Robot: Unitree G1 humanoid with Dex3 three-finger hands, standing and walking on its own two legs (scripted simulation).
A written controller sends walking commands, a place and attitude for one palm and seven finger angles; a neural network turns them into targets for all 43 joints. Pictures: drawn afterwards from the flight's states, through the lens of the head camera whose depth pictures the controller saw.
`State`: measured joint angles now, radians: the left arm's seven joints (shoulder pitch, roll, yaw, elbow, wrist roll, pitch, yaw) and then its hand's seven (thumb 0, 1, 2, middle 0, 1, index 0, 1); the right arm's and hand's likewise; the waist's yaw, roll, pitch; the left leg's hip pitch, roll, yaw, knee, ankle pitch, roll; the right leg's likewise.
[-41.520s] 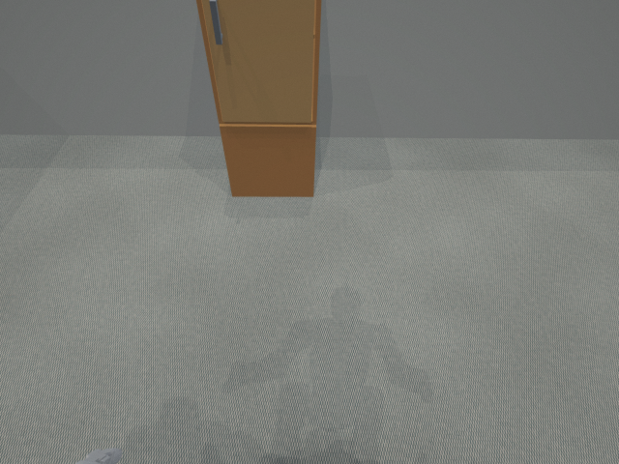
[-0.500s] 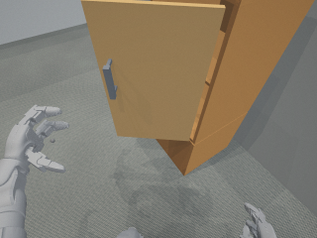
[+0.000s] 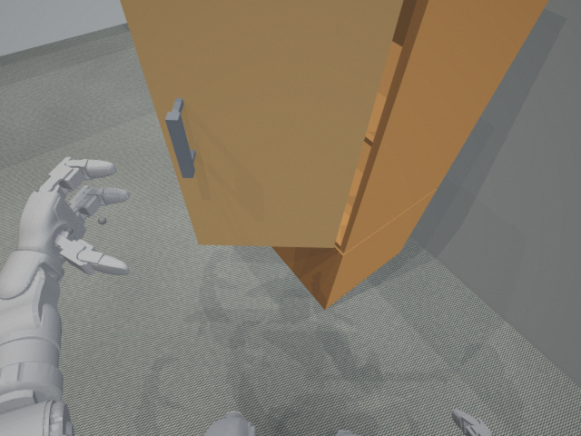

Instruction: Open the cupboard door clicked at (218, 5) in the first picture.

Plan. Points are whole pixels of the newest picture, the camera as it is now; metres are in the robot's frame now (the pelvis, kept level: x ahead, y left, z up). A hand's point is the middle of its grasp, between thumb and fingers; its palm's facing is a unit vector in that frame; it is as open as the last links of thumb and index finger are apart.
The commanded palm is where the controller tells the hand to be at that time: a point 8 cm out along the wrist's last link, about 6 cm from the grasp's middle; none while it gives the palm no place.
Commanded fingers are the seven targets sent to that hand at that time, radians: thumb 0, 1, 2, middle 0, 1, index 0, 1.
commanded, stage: move the hooked fingers beside the handle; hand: left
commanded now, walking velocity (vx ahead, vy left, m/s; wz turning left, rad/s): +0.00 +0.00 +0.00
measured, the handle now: (183, 139) +0.54 +0.19 +0.07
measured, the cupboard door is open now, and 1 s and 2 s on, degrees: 52 52 52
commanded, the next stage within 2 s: slide the fingers in behind the handle in 1.72 s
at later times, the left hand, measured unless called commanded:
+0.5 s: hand (130, 184) +0.44 +0.25 +0.08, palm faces +0.01 -1.00 +0.00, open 14.0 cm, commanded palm +0.42 +0.30 +0.08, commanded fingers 0.00 -0.50 0.30 -0.30 -1.20 -0.30 -1.20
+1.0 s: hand (144, 152) +0.50 +0.24 +0.08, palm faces +0.02 -1.00 +0.00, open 13.9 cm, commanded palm +0.48 +0.29 +0.07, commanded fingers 0.00 -0.50 0.30 -0.30 -1.20 -0.30 -1.20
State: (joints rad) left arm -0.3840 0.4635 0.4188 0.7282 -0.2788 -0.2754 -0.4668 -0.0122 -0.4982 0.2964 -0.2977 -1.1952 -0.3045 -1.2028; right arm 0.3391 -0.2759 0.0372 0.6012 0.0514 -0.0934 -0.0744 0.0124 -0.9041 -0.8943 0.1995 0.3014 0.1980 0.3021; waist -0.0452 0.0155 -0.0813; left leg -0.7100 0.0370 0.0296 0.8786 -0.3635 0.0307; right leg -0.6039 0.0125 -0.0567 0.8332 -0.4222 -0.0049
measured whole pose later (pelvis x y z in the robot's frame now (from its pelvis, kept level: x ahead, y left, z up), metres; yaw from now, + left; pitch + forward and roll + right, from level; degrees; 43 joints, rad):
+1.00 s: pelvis +0.00 +0.00 -0.02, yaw -2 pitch +19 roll -4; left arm -0.89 0.67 0.48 1.21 -0.12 -0.33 -0.39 -0.01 -0.50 0.30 -0.30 -1.20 -0.30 -1.20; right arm 0.41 -0.28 0.05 0.63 0.02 0.06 -0.04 0.01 -0.91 -0.89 0.20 0.30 0.20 0.30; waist -0.17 0.01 -0.09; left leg -0.93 0.07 0.02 0.99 -0.40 0.03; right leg -0.82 0.04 -0.06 0.92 -0.44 -0.01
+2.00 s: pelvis +0.00 +0.00 -0.02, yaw -1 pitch +18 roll -4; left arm -0.84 0.59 0.42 1.16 -0.15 -0.36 -0.36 -0.01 -0.50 0.30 -0.30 -1.20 -0.30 -1.20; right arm 0.41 -0.28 0.04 0.63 0.02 0.07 -0.04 0.01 -0.90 -0.89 0.20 0.30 0.20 0.30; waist -0.14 0.02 -0.10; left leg -0.92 0.06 0.01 0.99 -0.40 0.03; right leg -0.80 0.03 -0.06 0.92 -0.44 0.00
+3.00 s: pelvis +0.00 -0.01 -0.02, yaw -1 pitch +17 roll -3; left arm -0.83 0.41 0.33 1.12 -0.12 -0.39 -0.17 -0.01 -0.50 0.30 -0.30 -1.20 -0.30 -1.20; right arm 0.38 -0.25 0.03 0.63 0.01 0.07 0.00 0.01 -0.91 -0.89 0.20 0.30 0.20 0.30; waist -0.14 0.03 -0.11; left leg -0.88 0.05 0.02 0.98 -0.40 0.02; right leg -0.78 0.03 -0.06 0.93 -0.46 -0.01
